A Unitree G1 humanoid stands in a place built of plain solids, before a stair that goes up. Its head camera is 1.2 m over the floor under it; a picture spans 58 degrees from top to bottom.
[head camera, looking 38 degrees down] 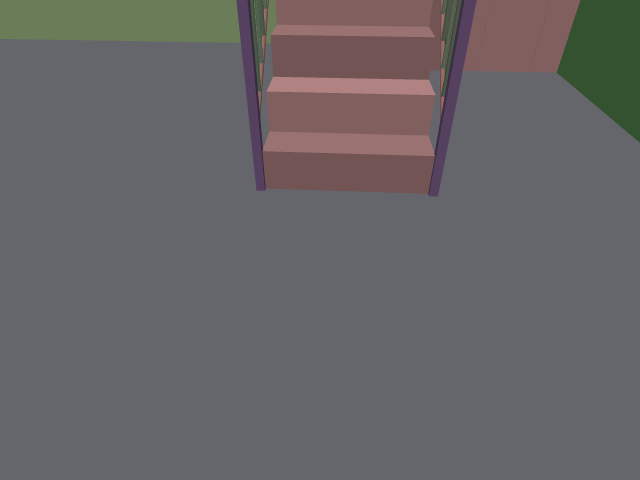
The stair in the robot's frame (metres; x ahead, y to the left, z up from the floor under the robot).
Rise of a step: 0.22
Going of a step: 0.24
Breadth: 0.86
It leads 4 degrees to the right of straight ahead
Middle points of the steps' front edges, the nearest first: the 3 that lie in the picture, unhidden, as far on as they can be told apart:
1.95 -0.14 0.22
2.19 -0.15 0.43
2.43 -0.17 0.65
